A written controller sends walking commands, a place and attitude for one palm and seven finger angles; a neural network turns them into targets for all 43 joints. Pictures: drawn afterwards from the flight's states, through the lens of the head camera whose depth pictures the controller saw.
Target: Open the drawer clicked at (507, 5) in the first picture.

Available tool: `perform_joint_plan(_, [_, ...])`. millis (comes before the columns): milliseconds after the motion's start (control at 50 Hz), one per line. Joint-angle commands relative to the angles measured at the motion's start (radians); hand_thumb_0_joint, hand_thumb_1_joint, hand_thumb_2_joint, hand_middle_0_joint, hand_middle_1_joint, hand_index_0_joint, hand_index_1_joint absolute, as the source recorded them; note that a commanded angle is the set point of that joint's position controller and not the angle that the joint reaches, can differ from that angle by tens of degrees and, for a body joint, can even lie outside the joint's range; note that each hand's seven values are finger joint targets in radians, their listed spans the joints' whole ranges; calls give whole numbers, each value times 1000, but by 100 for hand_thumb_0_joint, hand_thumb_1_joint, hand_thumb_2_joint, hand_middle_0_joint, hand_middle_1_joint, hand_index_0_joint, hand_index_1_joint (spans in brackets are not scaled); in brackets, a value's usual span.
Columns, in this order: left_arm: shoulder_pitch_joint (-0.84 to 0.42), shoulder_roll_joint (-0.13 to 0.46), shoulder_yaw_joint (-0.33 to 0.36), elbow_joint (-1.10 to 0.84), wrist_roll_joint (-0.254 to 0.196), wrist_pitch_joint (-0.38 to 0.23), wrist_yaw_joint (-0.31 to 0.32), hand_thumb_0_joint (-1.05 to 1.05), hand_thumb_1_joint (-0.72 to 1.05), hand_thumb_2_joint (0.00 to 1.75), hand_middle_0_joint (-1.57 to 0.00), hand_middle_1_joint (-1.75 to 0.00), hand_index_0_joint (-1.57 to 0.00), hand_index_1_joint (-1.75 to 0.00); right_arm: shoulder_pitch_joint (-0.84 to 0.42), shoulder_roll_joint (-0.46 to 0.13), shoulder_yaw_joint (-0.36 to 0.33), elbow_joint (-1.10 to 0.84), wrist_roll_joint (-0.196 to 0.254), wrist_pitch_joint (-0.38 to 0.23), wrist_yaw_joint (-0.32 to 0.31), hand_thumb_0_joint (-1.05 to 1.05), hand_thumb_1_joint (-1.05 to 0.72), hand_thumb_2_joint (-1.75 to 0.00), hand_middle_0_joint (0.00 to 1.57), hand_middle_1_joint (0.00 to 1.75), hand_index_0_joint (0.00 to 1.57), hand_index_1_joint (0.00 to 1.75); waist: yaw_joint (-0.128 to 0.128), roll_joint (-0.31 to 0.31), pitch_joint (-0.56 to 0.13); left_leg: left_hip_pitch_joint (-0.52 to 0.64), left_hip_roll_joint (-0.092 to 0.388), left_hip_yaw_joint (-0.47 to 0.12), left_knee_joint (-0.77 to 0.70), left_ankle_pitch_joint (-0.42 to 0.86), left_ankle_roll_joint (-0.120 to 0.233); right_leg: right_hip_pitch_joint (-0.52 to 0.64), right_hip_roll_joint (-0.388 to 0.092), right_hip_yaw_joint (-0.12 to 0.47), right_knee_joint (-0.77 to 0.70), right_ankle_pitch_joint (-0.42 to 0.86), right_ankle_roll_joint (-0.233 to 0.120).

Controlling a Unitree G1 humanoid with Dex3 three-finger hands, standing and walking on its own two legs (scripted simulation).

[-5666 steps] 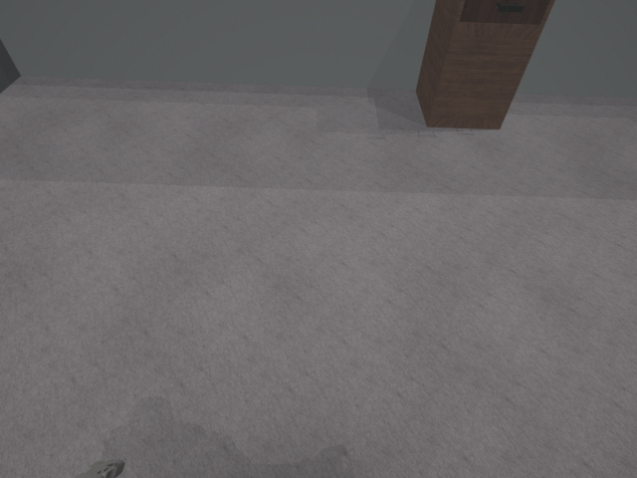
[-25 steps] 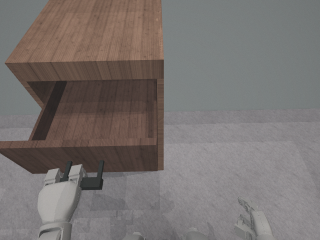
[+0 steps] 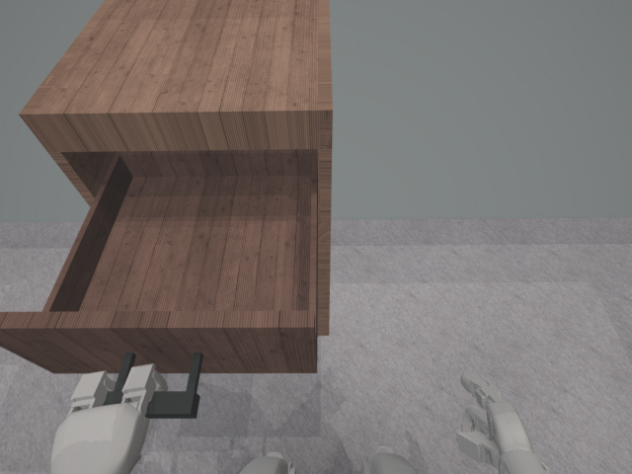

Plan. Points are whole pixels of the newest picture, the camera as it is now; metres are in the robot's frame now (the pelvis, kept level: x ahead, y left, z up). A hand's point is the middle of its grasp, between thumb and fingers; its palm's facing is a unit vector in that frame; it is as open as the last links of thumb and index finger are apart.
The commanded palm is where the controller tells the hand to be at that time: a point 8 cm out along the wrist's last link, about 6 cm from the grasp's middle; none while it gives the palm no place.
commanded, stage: pull the drawer open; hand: left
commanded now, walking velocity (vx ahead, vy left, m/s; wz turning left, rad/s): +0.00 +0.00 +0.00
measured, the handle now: (157, 383) +0.22 +0.22 -0.02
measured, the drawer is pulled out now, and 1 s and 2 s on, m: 0.28 0.30 0.30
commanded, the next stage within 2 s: open the thumb to release the handle in 0.28 s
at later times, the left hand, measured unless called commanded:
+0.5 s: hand (121, 460) +0.14 +0.24 -0.04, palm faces -0.02 -0.04 -1.00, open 6.2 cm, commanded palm +0.12 +0.24 +0.02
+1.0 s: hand (116, 459) +0.14 +0.25 -0.04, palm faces -0.03 -0.05 -1.00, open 13.4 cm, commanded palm +0.13 +0.25 +0.02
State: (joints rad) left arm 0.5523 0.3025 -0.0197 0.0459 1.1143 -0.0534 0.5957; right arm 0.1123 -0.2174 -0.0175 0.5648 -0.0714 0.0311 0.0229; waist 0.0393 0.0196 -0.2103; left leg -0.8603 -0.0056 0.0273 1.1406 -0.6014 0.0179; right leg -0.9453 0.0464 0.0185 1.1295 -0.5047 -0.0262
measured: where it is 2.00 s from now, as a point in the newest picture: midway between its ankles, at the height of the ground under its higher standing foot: outside the picture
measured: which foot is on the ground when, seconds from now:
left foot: down 0.00-1.00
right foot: down 0.00-1.00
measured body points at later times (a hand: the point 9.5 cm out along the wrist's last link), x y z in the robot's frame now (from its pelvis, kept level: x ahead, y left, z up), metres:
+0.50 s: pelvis -0.02 -0.01 -0.01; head +0.05 -0.02 +0.43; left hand +0.14 +0.24 +0.02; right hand +0.19 -0.23 -0.12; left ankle -0.03 +0.11 -0.65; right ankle +0.02 -0.11 -0.65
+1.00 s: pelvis -0.03 -0.01 +0.00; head +0.04 -0.03 +0.44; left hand +0.14 +0.25 +0.02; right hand +0.19 -0.24 -0.11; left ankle -0.03 +0.11 -0.65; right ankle +0.02 -0.11 -0.65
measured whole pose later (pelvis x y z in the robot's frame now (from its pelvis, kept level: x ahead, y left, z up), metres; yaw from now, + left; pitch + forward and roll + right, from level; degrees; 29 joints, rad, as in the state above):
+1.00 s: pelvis -0.03 -0.01 +0.00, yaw +2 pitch +17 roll +1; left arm 0.43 0.33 0.00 0.15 1.10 -0.06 0.61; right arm 0.10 -0.23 -0.03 0.61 -0.06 0.02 -0.05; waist 0.05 0.02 -0.19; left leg -0.89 -0.02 0.00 1.16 -0.56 0.00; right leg -0.97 0.03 -0.01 1.14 -0.47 -0.04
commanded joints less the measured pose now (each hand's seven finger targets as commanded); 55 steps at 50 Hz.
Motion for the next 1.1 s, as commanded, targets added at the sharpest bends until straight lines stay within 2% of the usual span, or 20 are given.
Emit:
perform_joint_plan(0, [193,102,45,-191,2,-22,50,0,90,90,-40,-135,-40,-135,-81,-110,-40,-156,-5,-51,-2,0,-90,-90,20,30,20,30,42,5,-184,174,-16,-52,-121,509,-15,141,7,-7,-119,348,-38])
perform_joint_plan(60, [223,118,54,-228,-5,-25,46,0,90,90,-40,-135,-40,-135,-83,-111,-40,-170,-6,-53,-2,0,-90,-90,20,30,20,30,50,18,-202,172,-19,-53,-119,496,-17,136,7,1,-117,325,-42])
perform_joint_plan(80, [226,126,59,-227,-2,-29,47,0,90,90,-40,-135,-40,-135,-80,-110,-37,-169,-6,-53,-1,0,-90,-90,20,30,20,30,49,-1,-194,171,-23,-53,-112,489,-19,119,8,14,-113,313,-42])
perform_joint_plan(100, [247,117,55,-227,-7,-29,43,0,90,90,-40,-135,-40,-135,-81,-108,-38,-169,-4,-53,-2,0,-90,-90,20,30,20,30,53,3,-197,163,-20,-52,-113,479,-16,134,7,0,-113,318,-41])
perform_joint_plan(160, [191,139,70,-239,-6,-30,44,0,90,90,-40,-135,-40,-135,-82,-111,-37,-171,-6,-51,-7,0,-90,-90,20,30,20,30,38,-3,-172,135,-24,-53,-109,416,-11,113,5,7,-118,283,-42])
perform_joint_plan(200, [205,116,49,-231,-3,-32,44,0,90,90,-40,-135,-40,-135,-83,-110,-38,-171,-8,-55,-6,0,-90,-90,20,30,20,30,42,10,-180,135,-26,-47,-104,396,-10,104,3,4,-116,265,-42])
perform_joint_plan(260, [218,142,83,-227,-13,-26,45,0,90,90,-40,-135,-40,-135,-84,-112,-37,-177,-5,-51,-12,0,-90,-90,20,30,20,30,48,0,-175,118,-28,-48,-111,380,-9,123,4,5,-120,261,-43])
perform_joint_plan(300, [201,126,59,-239,-14,-23,43,0,90,90,-40,-135,-40,-135,-85,-111,-37,-178,-5,-51,-9,0,-90,-90,20,30,20,30,43,2,-179,119,-28,-47,-106,366,-7,117,0,6,-121,253,-42])
perform_joint_plan(340, [207,138,72,-235,-16,-23,45,0,90,90,-40,-135,-40,-135,-82,-112,-38,-176,-4,-52,-12,0,-90,-90,20,30,20,30,45,-2,-186,116,-28,-45,-105,371,-6,123,1,8,-119,263,-41])
perform_joint_plan(360, [1,222,145,-214,0,-18,63,0,90,90,-40,-135,-40,-135,-79,-128,-39,-148,-5,-42,-26,0,-90,-90,20,30,20,30,5,-20,-154,83,-27,-50,-90,331,-5,85,-5,17,-122,251,-35])
perform_joint_plan(380, [-11,208,154,-197,10,-20,76,0,83,87,-40,-134,-40,-134,-88,-124,-43,-139,-10,-44,-34,0,-90,-90,20,30,20,30,22,-8,-165,78,-32,-45,-91,298,-5,89,-6,23,-121,222,-32])
perform_joint_plan(420, [-2,177,129,-167,12,-18,85,0,69,81,-38,-133,-38,-133,-84,-119,-46,-134,-8,-52,-37,0,-90,-90,20,30,20,30,23,2,-181,100,-34,-41,-92,300,-6,81,-5,21,-124,212,-37])
perform_joint_plan(460, [17,186,141,-170,-10,-4,86,0,55,75,-38,-131,-38,-131,-85,-123,-48,-135,-3,-54,-42,0,-90,-90,20,30,20,30,28,24,-202,109,-33,-40,-109,312,-4,125,-7,7,-135,234,-37])
perform_joint_plan(480, [9,185,136,-158,-14,4,87,0,48,72,-37,-130,-37,-130,-84,-122,-47,-126,-1,-51,-44,0,-90,-90,20,30,20,30,27,-6,-212,113,-35,-39,-109,318,-5,129,-7,11,-133,240,-34])
perform_joint_plan(520, [-28,160,98,-153,-21,17,78,0,34,66,-36,-129,-36,-129,-91,-125,-48,-121,3,-51,-50,0,-90,-90,20,30,20,30,10,-15,-188,108,-35,-35,-116,295,0,134,-11,9,-154,232,-28])
perform_joint_plan(600, [-80,176,97,-102,-23,26,58,0,6,54,-34,-126,-34,-126,-97,-126,-46,-104,13,-53,-69,0,-90,-90,20,30,20,30,4,-53,-154,74,-33,-33,-132,231,8,156,-17,15,-192,180,-21])
perform_joint_plan(760, [-124,210,131,-73,-17,-5,54,0,-50,30,-30,-120,-30,-120,-98,-121,-43,-92,13,-62,-81,0,-90,-90,20,30,20,30,15,-15,-155,75,-37,-29,-139,215,9,165,-19,29,-207,146,-26])
perform_joint_plan(780, [-110,200,122,-76,-14,-8,58,0,-50,30,-30,-120,-30,-120,-106,-118,-42,-93,11,-61,-81,0,-90,-90,20,30,20,30,22,-8,-177,75,-42,-21,-130,223,10,174,-21,40,-202,162,-23])
perform_joint_plan(900, [-120,175,100,-65,-19,-3,60,0,-50,30,-30,-120,-30,-120,-103,-119,-48,-93,13,-61,-77,0,-90,-90,20,30,20,30,11,-18,-161,83,-37,-27,-134,223,8,158,-19,23,-203,160,-24])
perform_joint_plan(1080, [-153,182,98,-75,-4,-4,68,0,-50,30,-30,-120,-30,-120,-102,-121,-45,-92,9,-59,-75,0,-90,-90,20,30,20,30,11,-8,-182,100,-36,-30,-133,248,5,143,-17,13,-183,178,-26])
